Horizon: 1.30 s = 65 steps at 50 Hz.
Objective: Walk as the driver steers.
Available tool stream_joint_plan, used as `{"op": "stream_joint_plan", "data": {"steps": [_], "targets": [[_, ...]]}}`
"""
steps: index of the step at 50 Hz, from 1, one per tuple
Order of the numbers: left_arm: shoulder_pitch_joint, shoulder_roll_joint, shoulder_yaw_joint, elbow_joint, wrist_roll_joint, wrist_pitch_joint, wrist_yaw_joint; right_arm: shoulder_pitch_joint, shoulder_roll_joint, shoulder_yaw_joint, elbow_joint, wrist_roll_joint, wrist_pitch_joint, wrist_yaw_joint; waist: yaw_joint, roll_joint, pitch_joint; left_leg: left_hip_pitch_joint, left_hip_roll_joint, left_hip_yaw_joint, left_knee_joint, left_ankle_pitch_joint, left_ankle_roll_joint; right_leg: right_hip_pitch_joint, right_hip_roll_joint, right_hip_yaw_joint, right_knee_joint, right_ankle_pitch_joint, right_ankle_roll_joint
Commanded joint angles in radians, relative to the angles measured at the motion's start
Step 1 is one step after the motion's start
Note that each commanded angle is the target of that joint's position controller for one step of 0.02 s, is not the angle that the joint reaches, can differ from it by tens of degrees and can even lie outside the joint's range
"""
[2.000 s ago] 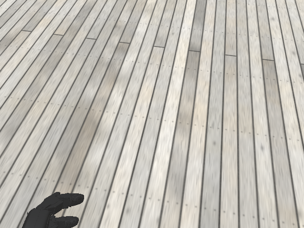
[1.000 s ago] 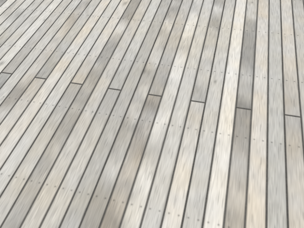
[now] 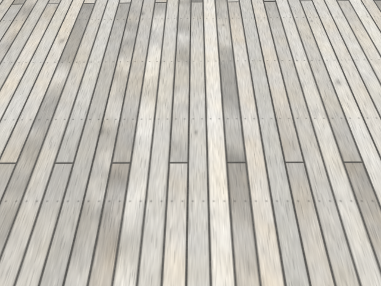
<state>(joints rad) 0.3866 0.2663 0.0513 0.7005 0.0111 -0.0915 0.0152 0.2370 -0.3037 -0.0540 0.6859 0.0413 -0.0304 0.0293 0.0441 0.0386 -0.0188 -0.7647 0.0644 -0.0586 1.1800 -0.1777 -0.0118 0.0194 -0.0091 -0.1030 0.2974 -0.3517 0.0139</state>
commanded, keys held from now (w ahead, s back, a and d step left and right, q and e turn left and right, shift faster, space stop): w+q+shift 0.28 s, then w+shift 0.02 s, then w+e+shift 0.70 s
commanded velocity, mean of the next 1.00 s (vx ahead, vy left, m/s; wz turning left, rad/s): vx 0.96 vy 0.00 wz -0.03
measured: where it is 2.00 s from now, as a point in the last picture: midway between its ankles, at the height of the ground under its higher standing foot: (173, 105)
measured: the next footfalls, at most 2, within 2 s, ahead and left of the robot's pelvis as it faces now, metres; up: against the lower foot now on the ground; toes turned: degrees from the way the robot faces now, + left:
left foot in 0.24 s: +0.33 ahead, +0.17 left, +0.00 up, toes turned +18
right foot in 0.72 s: +0.81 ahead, +0.19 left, +0.00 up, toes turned +9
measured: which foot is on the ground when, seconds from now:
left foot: up 0.00-0.22, down 0.24-0.74, up 0.76-1.00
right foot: down 0.00-0.24, up 0.26-0.70, down 0.72-1.00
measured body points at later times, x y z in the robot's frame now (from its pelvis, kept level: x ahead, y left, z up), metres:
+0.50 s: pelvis +0.36 +0.14 +0.00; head +0.36 +0.15 +0.45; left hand +0.44 +0.44 -0.09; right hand +0.49 -0.10 -0.11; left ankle +0.29 +0.16 -0.74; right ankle +0.57 +0.00 -0.64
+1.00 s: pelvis +0.81 +0.25 +0.00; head +0.83 +0.25 +0.45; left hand +0.83 +0.51 -0.12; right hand +1.05 +0.03 -0.04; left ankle +1.00 +0.46 -0.66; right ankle +0.77 +0.19 -0.73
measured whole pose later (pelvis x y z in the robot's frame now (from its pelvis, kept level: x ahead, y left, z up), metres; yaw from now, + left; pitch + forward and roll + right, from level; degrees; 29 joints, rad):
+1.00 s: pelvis +0.81 +0.25 +0.00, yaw -3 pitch +0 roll -1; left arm 0.44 0.25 0.04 0.75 -0.03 -0.07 0.00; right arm 0.05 -0.26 0.02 0.55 -0.03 -0.13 0.00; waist 0.08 0.01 0.04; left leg -0.69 0.09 -0.21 0.81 -0.06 -0.05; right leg -0.13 0.19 0.17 0.42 -0.26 -0.14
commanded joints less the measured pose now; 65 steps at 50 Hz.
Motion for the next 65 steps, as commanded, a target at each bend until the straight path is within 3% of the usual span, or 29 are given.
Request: {"op": "stream_joint_plan", "data": {"steps": [1, 7, 9, 11, 12, 13, 14, 15, 17, 20, 24, 30, 33, 36, 37, 38, 39, 40, 42, 45, 48, 54, 56, 57, 58, 59, 60, 62, 65], "targets": [[-0.045, 0.126, 0.032, -0.041, 0.008, -0.022, 0.0, -0.129, -0.036, -0.002, -0.11, 0.0, -0.008, 0.014, 0.003, -0.14, 0.176, -0.227, 0.056, -0.005, 0.007, 0.119, -0.013, -0.021, -0.244, 0.07, -0.195, 0.144, -0.124], [-0.015, 0.199, 0.049, 0.023, -0.003, -0.006, -0.005, -0.277, -0.014, 0.017, -0.162, 0.005, -0.018, 0.059, 0.008, -0.096, 0.228, 0.036, -0.003, 0.184, -0.366, 0.163, 0.102, 0.002, -0.242, -0.14, -0.197, 0.638, -0.092], [-0.016, 0.262, 0.062, 0.031, -0.006, 0.016, -0.002, -0.204, -0.074, -0.01, -0.164, 0.018, -0.011, 0.052, -0.073, -0.192, 0.12, 0.179, -0.097, 0.254, -0.356, 0.043, 0.151, 0.107, -0.269, -0.157, -0.005, 1.278, -0.086], [-0.066, 0.306, 0.073, 0.007, -0.019, 0.028, -0.003, 0.152, -0.212, -0.079, -0.086, 0.024, 0.012, 0.039, -0.271, -0.226, -0.09, 0.673, -0.171, 0.246, -0.391, -0.024, 0.218, -0.024, -0.271, -0.151, 0.446, 1.471, -0.077], [-0.057, 0.249, 0.055, -0.007, -0.019, 0.008, 0.003, 0.323, -0.276, -0.113, -0.021, 0.023, 0.034, 0.018, -0.32, -0.109, -0.142, 1.046, -0.142, 0.094, -0.458, -0.017, 0.243, -0.331, -0.191, -0.12, 0.787, 0.922, -0.031], [0.028, 0.069, 0.002, -0.082, -0.01, -0.031, -0.006, 0.221, -0.363, -0.119, -0.048, 0.013, 0.028, 0.004, -0.128, 0.286, -0.206, 1.285, 0.121, -0.517, -0.665, -0.322, 0.443, -0.76, 0.044, -0.015, 1.264, -0.151, 0.032], [-0.052, 0.139, -0.006, -0.118, -0.031, -0.085, -0.01, 0.239, -0.277, -0.091, -0.09, -0.008, 0.001, 0.011, -0.196, 0.142, -0.409, 1.303, 0.198, -0.86, -0.866, -0.664, 0.468, -0.824, 0.035, 0.269, 1.3, -0.112, -0.015], [-0.189, 0.18, 0.004, -0.151, -0.071, -0.1, -0.008, 0.254, -0.211, -0.075, -0.069, -0.025, -0.022, 0.012, -0.211, 0.037, -0.238, 1.157, 0.198, -0.801, -0.945, -0.621, 0.388, -0.863, -0.006, 0.263, 1.244, -0.044, -0.042], [-0.147, 0.142, -0.007, -0.111, -0.053, -0.084, 0.005, 0.12, -0.141, -0.049, -0.057, -0.042, -0.055, 0.012, -0.08, -0.11, -0.053, 0.796, 0.162, -0.557, -0.934, -0.353, 0.33, -0.748, -0.112, 0.237, 1.071, 0.041, -0.055], [-0.042, 0.131, -0.001, -0.04, -0.047, -0.009, -0.008, 0.014, -0.064, -0.018, -0.059, -0.053, -0.065, 0.007, 0.001, -0.007, 0.06, 0.496, 0.077, -0.293, -0.982, -0.205, 0.292, -0.636, -0.188, 0.205, 0.99, 0.117, -0.039], [-0.207, 0.092, -0.019, -0.076, -0.032, 0.015, -0.006, 0.075, -0.072, -0.013, -0.005, -0.05, -0.102, -0.004, -0.058, -0.001, 0.171, 0.423, 0.002, -0.018, -1.056, 0.065, 0.201, -0.723, -0.165, 0.154, 0.746, 0.394, -0.013], [-0.373, 0.066, -0.019, -0.105, -0.058, -0.036, -0.071, 0.187, -0.106, -0.005, 0.068, -0.053, -0.111, -0.042, -0.133, -0.027, 0.17, 0.679, 0.023, 0.149, -1.102, 0.439, 0.038, -0.671, -0.023, 0.057, 0.33, 0.708, -0.061], [-0.344, 0.11, 0.005, -0.112, -0.062, -0.039, -0.101, 0.175, -0.162, -0.015, 0.072, -0.078, -0.073, -0.071, -0.082, 0.057, 0.07, 0.916, 0.062, 0.195, -0.926, 1.068, -0.017, -0.607, 0.088, -0.053, 0.279, 0.602, -0.098], [0.15, 0.23, 0.063, -0.006, -0.074, 0.016, -0.08, 0.018, -0.224, -0.039, 0.022, -0.111, -0.032, -0.105, 0.196, 0.107, -0.123, 0.82, 0.116, 0.184, -0.325, 1.533, -0.031, -0.16, 0.099, -0.003, 0.385, 0.379, -0.177], [0.38, 0.259, 0.066, 0.063, -0.065, 0.031, -0.06, -0.091, -0.188, -0.03, -0.012, -0.103, -0.04, -0.092, 0.313, -0.114, -0.133, 0.552, -0.021, 0.208, 0.224, 0.862, -0.04, 0.109, 0.036, 0.095, 0.324, 0.425, -0.241], [0.315, 0.215, 0.044, 0.072, -0.029, 0.023, -0.056, 0.037, 0.041, 0.034, -0.067, -0.069, -0.077, -0.052, 0.116, -0.479, -0.178, -0.018, -0.188, 0.032, 0.631, -0.435, -0.073, 0.439, -0.104, 0.489, 0.376, 0.138, -0.399], [0.187, 0.171, 0.036, 0.002, -0.002, 0.017, -0.048, 0.051, -0.007, 0.052, -0.117, 0.0, -0.126, -0.02, 0.086, -0.328, -0.282, -0.151, -0.168, -0.12, 0.607, -0.356, -0.005, 0.432, -0.238, 0.928, 0.073, -0.413, -0.473], [0.151, 0.141, 0.034, -0.03, 0.0, 0.014, -0.04, -0.067, -0.09, 0.037, -0.145, 0.003, -0.149, -0.005, 0.09, -0.119, -0.166, -0.115, -0.122, -0.127, 0.443, -0.242, 0.067, 0.276, -0.234, 0.962, -0.067, -0.436, -0.397], [-0.005, 0.151, 0.032, -0.065, -0.002, -0.006, -0.044, -0.053, -0.071, 0.042, -0.137, -0.041, -0.147, -0.004, -0.053, 0.115, 0.015, 0.009, -0.053, -0.125, 0.207, -0.155, 0.082, -0.104, -0.177, 0.873, -0.118, -0.312, -0.382], [-0.11, 0.141, 0.03, -0.087, -0.016, -0.006, -0.031, -0.012, -0.101, 0.029, -0.111, -0.058, -0.107, -0.032, -0.118, 0.058, 0.116, 0.145, 0.009, -0.098, -0.016, -0.114, 0.008, -0.396, -0.042, 0.633, -0.134, -0.072, -0.367], [-0.092, 0.156, 0.037, -0.064, -0.045, -0.004, -0.007, -0.191, -0.041, 0.052, -0.185, -0.08, -0.104, -0.041, -0.045, -0.023, 0.15, 0.332, -0.024, -0.012, -0.383, 0.14, -0.054, -0.592, 0.061, 0.451, -0.118, 0.093, -0.313], [0.007, 0.145, 0.049, -0.008, -0.066, 0.024, 0.005, -0.265, -0.1, 0.007, -0.213, 0.001, -0.114, -0.04, 0.024, -0.146, 0.056, 0.464, -0.07, -0.082, -0.704, 0.233, -0.084, -0.305, 0.022, 0.567, 0.067, -0.008, -0.206], [-0.023, 0.14, 0.047, -0.017, -0.044, 0.035, -0.003, -0.057, -0.157, -0.037, -0.172, 0.009, -0.124, -0.039, -0.108, -0.162, -0.063, 0.655, -0.056, -0.061, -0.681, 0.095, -0.035, -0.239, 0.025, 0.545, 0.317, 0.229, -0.149], [-0.052, 0.072, 0.022, -0.05, -0.014, 0.037, -0.013, 0.18, -0.189, -0.053, -0.135, 0.006, -0.118, -0.046, -0.22, -0.117, -0.238, 0.969, 0.065, -0.149, -0.587, -0.053, 0.011, -0.377, 0.051, 0.472, 0.632, 0.231, -0.112], [0.103, -0.06, -0.017, -0.094, -0.047, 0.025, -0.019, 0.268, -0.28, -0.062, -0.111, -0.045, -0.107, -0.038, -0.125, 0.32, -0.386, 1.287, 0.312, -0.716, -0.786, -0.472, 0.166, -0.71, 0.163, 0.348, 1.004, -0.247, -0.07], [0.108, 0.015, -0.024, -0.106, -0.096, 0.022, -0.012, 0.231, -0.257, -0.066, -0.106, -0.041, -0.099, -0.024, -0.121, 0.446, -0.346, 1.255, 0.388, -0.996, -0.902, -0.813, 0.206, -0.903, 0.049, 0.293, 1.179, -0.156, -0.068], [-0.009, 0.096, -0.008, -0.1, -0.085, 0.031, -0.006, 0.163, -0.164, -0.05, -0.128, -0.038, -0.091, -0.032, -0.161, 0.263, -0.178, 1.127, 0.335, -0.824, -0.91, -0.739, 0.175, -0.954, 0.004, 0.254, 1.224, -0.052, -0.059], [-0.179, 0.122, 0.006, -0.129, -0.03, 0.033, -0.014, 0.142, -0.126, -0.04, -0.086, -0.057, -0.075, -0.036, -0.167, -0.004, -0.008, 0.899, 0.238, -0.461, -0.891, -0.296, 0.127, -0.899, -0.061, 0.214, 1.142, 0.036, -0.066], [-0.189, 0.079, 0.008, -0.161, -0.063, 0.06, -0.034, 0.101, -0.034, -0.016, -0.025, -0.049, -0.084, -0.031, -0.099, 0.073, 0.057, 0.765, 0.182, -0.22, -0.927, -0.073, 0.117, -0.851, -0.131, 0.214, 1.069, 0.064, -0.076]]}}
Velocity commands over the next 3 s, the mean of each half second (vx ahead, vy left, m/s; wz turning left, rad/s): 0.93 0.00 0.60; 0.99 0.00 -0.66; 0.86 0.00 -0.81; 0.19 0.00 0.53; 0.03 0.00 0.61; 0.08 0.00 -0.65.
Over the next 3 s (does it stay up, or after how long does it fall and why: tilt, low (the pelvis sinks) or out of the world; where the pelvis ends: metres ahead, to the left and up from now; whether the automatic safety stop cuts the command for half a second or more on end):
stays up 1.45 0.22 0.01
